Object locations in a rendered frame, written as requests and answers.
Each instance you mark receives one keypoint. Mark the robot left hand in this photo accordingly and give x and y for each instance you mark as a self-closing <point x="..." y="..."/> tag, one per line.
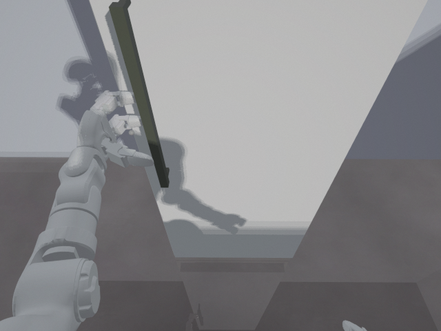
<point x="94" y="129"/>

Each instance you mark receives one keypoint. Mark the left robot upper arm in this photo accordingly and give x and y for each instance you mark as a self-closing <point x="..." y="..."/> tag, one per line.
<point x="55" y="296"/>

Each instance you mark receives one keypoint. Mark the fridge door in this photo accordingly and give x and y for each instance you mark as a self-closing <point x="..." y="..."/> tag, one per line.
<point x="256" y="104"/>

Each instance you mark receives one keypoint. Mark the handle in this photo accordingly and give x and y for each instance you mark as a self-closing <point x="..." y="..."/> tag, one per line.
<point x="124" y="32"/>

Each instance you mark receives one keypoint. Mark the left robot forearm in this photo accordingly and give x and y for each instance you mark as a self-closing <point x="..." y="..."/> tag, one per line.
<point x="70" y="232"/>

